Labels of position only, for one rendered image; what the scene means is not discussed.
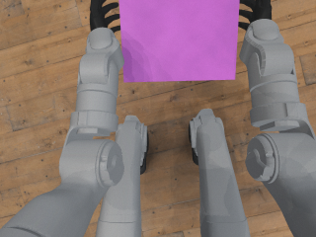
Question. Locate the left robot thigh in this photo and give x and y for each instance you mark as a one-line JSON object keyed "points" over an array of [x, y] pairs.
{"points": [[120, 214]]}

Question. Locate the right robot hand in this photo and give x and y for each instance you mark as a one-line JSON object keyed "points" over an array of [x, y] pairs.
{"points": [[262, 9]]}

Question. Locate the right robot forearm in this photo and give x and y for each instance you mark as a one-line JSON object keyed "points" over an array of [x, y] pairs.
{"points": [[272, 81]]}

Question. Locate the left robot forearm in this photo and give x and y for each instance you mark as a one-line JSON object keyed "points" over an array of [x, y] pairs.
{"points": [[97, 88]]}

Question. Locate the carton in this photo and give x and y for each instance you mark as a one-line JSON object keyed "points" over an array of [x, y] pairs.
{"points": [[178, 40]]}

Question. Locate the robot left foot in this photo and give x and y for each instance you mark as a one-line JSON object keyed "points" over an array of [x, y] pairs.
{"points": [[143, 167]]}

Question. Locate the right robot upper arm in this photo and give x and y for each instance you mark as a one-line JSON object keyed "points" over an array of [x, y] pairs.
{"points": [[285, 162]]}

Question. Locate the left robot hand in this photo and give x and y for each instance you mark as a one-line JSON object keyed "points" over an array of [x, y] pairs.
{"points": [[98, 13]]}

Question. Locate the left robot upper arm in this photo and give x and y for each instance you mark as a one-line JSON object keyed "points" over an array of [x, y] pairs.
{"points": [[88, 168]]}

